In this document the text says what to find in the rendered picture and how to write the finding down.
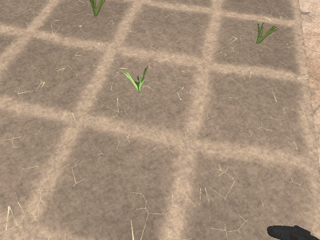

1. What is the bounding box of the robot right hand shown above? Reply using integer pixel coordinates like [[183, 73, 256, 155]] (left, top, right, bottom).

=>
[[267, 225, 320, 240]]

